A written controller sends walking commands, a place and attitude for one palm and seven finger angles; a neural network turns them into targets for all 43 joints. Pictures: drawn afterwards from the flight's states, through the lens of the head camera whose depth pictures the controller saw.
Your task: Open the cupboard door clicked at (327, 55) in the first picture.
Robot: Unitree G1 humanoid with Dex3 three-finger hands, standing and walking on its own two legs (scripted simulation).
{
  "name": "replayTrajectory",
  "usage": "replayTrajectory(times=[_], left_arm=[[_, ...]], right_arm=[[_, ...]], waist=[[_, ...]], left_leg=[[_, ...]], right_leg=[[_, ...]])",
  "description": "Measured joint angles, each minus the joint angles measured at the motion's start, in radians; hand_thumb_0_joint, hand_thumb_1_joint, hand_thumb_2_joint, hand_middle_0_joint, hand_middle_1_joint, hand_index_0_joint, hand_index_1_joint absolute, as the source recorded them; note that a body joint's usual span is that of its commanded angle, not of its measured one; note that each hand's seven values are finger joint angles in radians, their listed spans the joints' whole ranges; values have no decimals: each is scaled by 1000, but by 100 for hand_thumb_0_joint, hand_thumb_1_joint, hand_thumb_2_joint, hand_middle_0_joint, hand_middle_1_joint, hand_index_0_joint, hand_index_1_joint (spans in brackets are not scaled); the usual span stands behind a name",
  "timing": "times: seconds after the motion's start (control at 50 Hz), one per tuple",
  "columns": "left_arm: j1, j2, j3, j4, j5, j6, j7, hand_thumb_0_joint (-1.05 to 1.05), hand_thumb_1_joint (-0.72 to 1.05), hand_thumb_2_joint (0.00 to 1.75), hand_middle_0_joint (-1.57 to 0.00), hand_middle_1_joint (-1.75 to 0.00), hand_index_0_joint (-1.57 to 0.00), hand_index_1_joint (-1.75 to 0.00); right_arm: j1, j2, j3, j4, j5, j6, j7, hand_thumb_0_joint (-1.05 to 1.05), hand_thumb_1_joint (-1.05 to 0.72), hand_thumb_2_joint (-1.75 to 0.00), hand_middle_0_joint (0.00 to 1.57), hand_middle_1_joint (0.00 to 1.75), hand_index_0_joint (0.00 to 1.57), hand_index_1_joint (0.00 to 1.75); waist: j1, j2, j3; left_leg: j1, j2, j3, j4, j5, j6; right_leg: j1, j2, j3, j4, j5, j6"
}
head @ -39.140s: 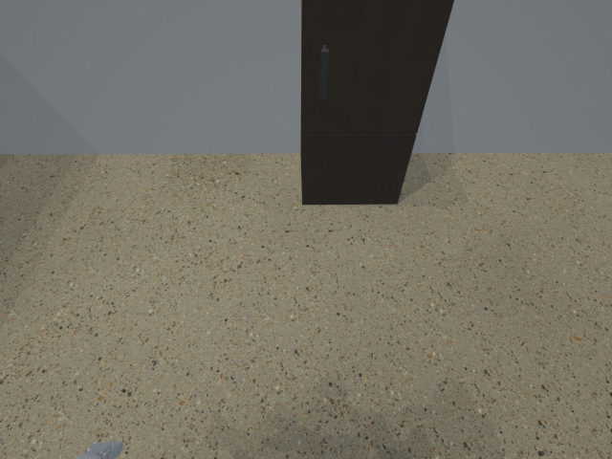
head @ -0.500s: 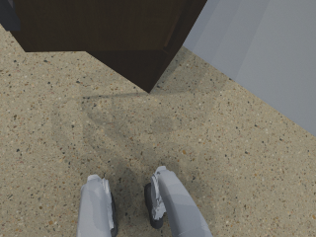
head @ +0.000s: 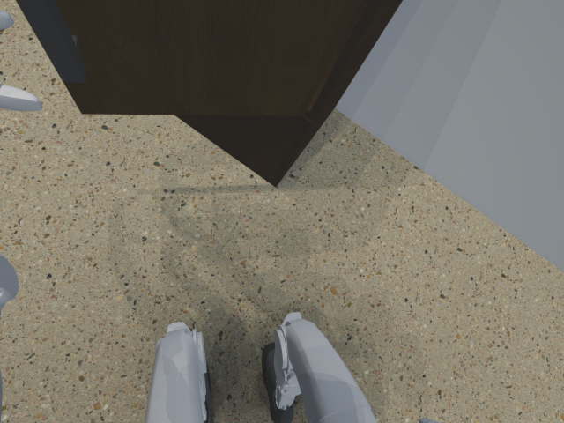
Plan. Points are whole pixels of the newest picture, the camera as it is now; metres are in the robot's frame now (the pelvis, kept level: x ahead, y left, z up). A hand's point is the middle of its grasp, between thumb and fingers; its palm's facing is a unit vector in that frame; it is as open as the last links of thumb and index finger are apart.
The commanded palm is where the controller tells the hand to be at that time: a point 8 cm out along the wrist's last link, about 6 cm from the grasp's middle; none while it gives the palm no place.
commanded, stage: move the hooked fingers beside the handle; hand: left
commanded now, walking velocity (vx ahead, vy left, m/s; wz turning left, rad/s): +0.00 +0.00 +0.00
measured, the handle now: (50, 10) +0.60 +0.23 +0.06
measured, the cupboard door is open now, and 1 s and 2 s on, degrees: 41 41 41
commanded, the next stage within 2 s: slide the fingers in behind the handle in 0.10 s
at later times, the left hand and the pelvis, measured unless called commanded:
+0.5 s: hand (11, 49) +0.55 +0.26 +0.05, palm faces +0.05 -1.00 -0.01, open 14.0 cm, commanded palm +0.54 +0.28 +0.05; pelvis -0.01 -0.01 -0.01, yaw +0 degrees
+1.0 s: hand (44, 50) +0.55 +0.23 +0.05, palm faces +0.05 -1.00 -0.01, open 14.0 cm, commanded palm +0.54 +0.25 +0.05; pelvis +0.00 -0.01 +0.00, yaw +1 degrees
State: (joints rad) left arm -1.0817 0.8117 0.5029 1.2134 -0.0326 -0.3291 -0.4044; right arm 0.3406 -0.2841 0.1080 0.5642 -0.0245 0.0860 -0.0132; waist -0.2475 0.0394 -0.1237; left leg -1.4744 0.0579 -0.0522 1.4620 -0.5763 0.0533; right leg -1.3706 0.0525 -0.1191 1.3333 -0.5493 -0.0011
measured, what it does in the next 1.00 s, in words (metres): stands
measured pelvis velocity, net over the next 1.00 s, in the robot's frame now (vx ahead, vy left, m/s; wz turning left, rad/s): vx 0.00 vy -0.01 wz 0.01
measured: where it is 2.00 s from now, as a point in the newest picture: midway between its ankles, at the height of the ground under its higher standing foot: (240, 404)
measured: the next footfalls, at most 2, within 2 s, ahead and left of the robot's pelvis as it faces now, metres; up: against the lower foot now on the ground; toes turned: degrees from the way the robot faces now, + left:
none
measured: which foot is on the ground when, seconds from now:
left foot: down 0.00-1.00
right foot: down 0.00-1.00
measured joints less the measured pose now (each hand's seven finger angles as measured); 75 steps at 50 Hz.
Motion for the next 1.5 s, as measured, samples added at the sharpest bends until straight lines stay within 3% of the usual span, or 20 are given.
replayTrajectory(times=[0.24, 0.64, 0.8, 1.5], left_arm=[[12, -23, -1, -19, -16, -8, -12, -1, -50, 30, -30, -120, -30, -120], [-10, -26, -10, -2, -6, -2, 26, -1, -50, 30, -30, -120, -30, -120], [1, -77, -36, -31, -15, -6, 50, -1, -50, 30, -30, -120, -30, -120], [13, -213, -103, -16, -1, -73, 189, -1, -50, 30, -30, -120, -30, -122]], right_arm=[[1, 11, 0, 17, 3, 12, 3, 0, -91, -89, 20, 30, 20, 30], [5, 8, 0, 17, 4, -3, 1, 0, -91, -89, 20, 30, 20, 30], [10, 17, -9, 40, 1, -5, 10, 0, -91, -89, 20, 30, 20, 30], [12, 30, -39, 60, -18, 0, 37, 0, -91, -89, 20, 30, 20, 30]], waist=[[17, 1, 6], [-1, 2, 5], [13, 3, 2], [19, 13, -13]], left_leg=[[-8, -2, 1, 5, 6, -3], [-30, 8, 0, 24, 6, -10], [-17, 1, 1, 9, 10, -11], [21, -9, 8, -21, 11, -19]], right_leg=[[-12, -2, 1, 14, 1, -4], [-40, 6, 1, 37, 2, -12], [-26, 1, 1, 25, 3, -11], [3, -8, 9, 14, -8, -19]])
